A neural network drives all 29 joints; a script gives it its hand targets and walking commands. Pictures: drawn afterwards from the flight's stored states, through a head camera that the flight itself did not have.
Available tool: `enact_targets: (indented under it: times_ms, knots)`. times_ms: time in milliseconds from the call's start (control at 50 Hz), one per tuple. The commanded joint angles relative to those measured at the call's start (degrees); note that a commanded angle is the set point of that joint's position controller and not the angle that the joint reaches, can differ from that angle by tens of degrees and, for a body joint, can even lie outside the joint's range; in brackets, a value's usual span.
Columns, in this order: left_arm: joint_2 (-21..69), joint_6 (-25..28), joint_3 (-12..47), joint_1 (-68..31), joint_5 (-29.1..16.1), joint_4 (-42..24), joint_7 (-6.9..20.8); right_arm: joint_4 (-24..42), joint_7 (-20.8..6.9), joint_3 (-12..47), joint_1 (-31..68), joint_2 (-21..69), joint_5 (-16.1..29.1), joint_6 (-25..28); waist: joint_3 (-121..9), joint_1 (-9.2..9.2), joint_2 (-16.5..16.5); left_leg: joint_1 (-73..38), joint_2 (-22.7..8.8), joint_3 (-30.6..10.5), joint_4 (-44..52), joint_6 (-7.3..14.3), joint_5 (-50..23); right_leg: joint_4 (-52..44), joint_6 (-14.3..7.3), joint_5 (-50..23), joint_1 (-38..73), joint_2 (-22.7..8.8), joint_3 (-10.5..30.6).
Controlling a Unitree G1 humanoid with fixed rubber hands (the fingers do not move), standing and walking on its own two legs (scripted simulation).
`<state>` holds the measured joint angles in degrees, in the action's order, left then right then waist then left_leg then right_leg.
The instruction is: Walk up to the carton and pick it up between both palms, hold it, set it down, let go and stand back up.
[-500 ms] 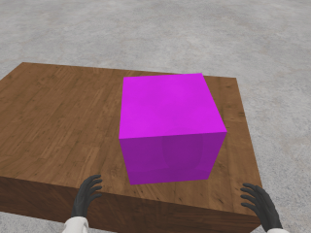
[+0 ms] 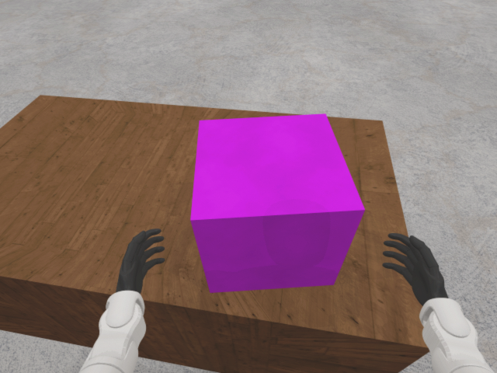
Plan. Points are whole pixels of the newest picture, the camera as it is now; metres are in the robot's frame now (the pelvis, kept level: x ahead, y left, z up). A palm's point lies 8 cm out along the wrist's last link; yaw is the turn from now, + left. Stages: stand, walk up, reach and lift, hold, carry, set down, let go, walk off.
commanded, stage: reach and lift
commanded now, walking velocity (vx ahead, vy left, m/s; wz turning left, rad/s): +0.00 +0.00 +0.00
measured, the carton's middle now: (267, 203) +0.47 +0.01 -0.04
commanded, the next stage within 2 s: none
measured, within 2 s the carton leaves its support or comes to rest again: neither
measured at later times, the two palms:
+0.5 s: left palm (135, 232) +0.32 +0.23 +0.06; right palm (421, 233) +0.35 -0.24 +0.05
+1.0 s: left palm (134, 191) +0.38 +0.23 +0.10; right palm (418, 180) +0.41 -0.24 +0.11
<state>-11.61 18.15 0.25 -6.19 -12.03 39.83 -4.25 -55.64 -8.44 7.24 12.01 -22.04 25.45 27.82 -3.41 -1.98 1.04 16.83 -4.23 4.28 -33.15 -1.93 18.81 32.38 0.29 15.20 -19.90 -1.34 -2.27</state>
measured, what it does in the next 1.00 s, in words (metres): stands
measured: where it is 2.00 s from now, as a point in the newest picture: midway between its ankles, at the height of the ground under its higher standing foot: outside the picture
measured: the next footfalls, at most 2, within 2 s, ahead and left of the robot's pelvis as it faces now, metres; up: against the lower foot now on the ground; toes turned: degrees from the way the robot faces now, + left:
none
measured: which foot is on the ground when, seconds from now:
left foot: down 0.00-1.00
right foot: down 0.00-1.00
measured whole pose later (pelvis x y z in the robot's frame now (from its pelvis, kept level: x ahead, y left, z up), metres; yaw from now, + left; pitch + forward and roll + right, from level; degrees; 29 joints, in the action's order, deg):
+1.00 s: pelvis +0.01 +0.00 +0.01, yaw +0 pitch +8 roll -1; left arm -16.6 -9.9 -3.2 -30.8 -11.3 33.7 -3.0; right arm -53.1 -4.1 4.4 38.1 -26.7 25.5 3.1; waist -4.5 -3.2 0.5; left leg 18.1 -4.9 3.9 -23.4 -2.3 13.1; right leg 19.4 -0.1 8.0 -19.5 0.0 -3.0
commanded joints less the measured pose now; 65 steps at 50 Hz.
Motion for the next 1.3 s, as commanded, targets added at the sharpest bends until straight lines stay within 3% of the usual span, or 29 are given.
enact_targets:
  times_ms: [0,40,60,120,240,400,420,520,620,720,780,800,820,900,1280]
  knots:
    - [-6.0,-2.7,-1.4,-13.1,-0.1,-7.2,0.5,7.1,0.0,-2.7,13.3,-11.1,0.1,-2.5,-10.3,0.39,-3.8,-2.5,5.1,-1.6,6.6,-1.2,-16.9,-7.2,-1.2,-15.7,9.5,3.9,3.3]
    - [-6.3,-4.6,-1.5,-15.5,-0.3,-9.8,0.2,9.4,0.0,-3.4,15.0,-11.5,0.0,-4.5,-11.2,0.43,-3.5,-3.6,5.0,-1.5,7.7,-1.1,-16.7,-8.4,-1.3,-14.9,9.7,3.9,3.1]
    - [-5.0,-4.6,-0.9,-7.0,-0.1,-7.5,0.4,6.3,0.7,-3.2,7.8,-10.2,-1.7,-4.2,-9.5,0.74,-6.7,-6.8,5.0,-2.3,7.8,-0.8,-17.5,-9.3,-0.3,-14.8,11.4,4.2,1.5]
    - [-7.3,-5.4,-2.9,-14.3,0.5,-10.2,0.8,9.1,1.6,-4.0,13.5,-9.9,-2.0,-5.2,-10.7,-0.26,-3.4,-6.0,5.6,-1.5,8.4,-0.8,-17.8,-10.0,-0.2,-15.1,10.6,3.8,1.9]
    - [-8.7,-7.0,-1.4,-22.6,-0.7,-12.0,-1.1,13.3,1.4,-6.7,21.0,-10.8,-2.8,-8.2,-12.8,0.08,-1.5,-4.2,5.0,-1.3,10.2,-0.3,-12.9,-10.2,-0.4,-11.3,9.8,3.3,1.8]
    - [-10.3,-12.0,-2.9,-27.4,-0.5,-11.1,0.3,11.3,2.5,-5.9,26.7,-13.2,-1.7,-12.9,-18.4,-0.14,-1.5,-7.7,4.9,-1.1,8.9,-0.8,-21.6,-10.7,-0.1,-18.0,11.5,4.2,1.5]
    - [-10.6,-12.9,-3.0,-33.2,-0.5,-13.8,-0.3,12.9,2.1,-5.6,30.8,-13.4,-0.7,-13.6,-20.5,-1.23,-1.0,-5.9,4.7,-1.2,9.4,-0.6,-21.5,-10.4,-1.0,-17.7,12.8,3.8,2.5]
    - [-9.3,-18.9,-4.6,-30.9,1.3,-11.3,0.4,11.3,2.1,-4.7,31.1,-13.7,-0.2,-17.4,-18.1,-0.7,-4.6,-5.1,4.6,-1.2,10.8,0.4,-22.4,-11.5,-0.6,-21.7,16.5,3.9,2.9]
    - [-10.2,-22.1,-5.2,-35.9,1.4,-12.0,1.2,12.2,3.2,-5.2,35.3,-14.0,-0.7,-20.1,-16.6,-0.71,-5.1,-4.2,4.9,-0.7,12.5,0.8,-20.5,-12.6,-0.1,-20.8,17.1,3.8,2.6]
    - [-11.5,-23.6,-5.7,-41.6,1.7,-14.6,0.2,12.0,3.3,-6.5,40.2,-15.0,-0.9,-21.9,-21.1,-1.26,-2.3,-5.2,4.6,-0.6,12.3,0.3,-21.6,-12.6,-0.6,-20.3,16.2,4.0,2.4]
    - [-11.9,-24.1,-6.2,-42.5,1.7,-15.1,0.2,12.4,3.5,-5.9,41.9,-15.2,-0.4,-22.3,-23.6,-1.8,-1.6,-5.5,4.6,-0.6,11.4,-0.1,-25.6,-11.8,-0.3,-25.2,17.8,4.1,2.4]
    - [-11.3,-25.1,-4.9,-39.4,1.6,-11.6,1.4,9.0,4.0,-6.4,40.0,-16.2,-0.9,-22.2,-23.1,0.95,-2.7,-7.0,4.9,-0.6,10.4,-0.1,-26.0,-11.9,0.8,-24.8,16.7,4.8,1.4]
    - [-12.6,-25.1,-6.3,-42.3,1.6,-13.9,1.8,10.9,4.4,-6.3,42.3,-16.7,-0.7,-22.0,-24.5,-0.85,-1.9,-6.9,5.3,-0.3,10.1,-0.3,-26.7,-12.4,0.9,-25.3,16.0,4.8,1.3]
    - [-13.6,-25.6,-5.8,-45.8,1.0,-15.5,1.2,10.9,4.5,-6.2,46.4,-17.8,0.0,-22.4,-27.1,-0.98,-0.6,-8.5,4.9,-0.7,9.2,-1.0,-29.6,-12.1,0.7,-25.9,14.5,5.5,0.4]
    - [-18.4,-32.4,-5.2,-61.5,-1.8,-7.4,1.6,5.1,5.8,-2.9,63.0,-20.0,2.9,-29.4,-34.1,-1.58,-3.0,-4.0,4.7,-0.5,8.6,-0.6,-32.6,-10.6,1.3,-32.6,16.2,5.1,0.7]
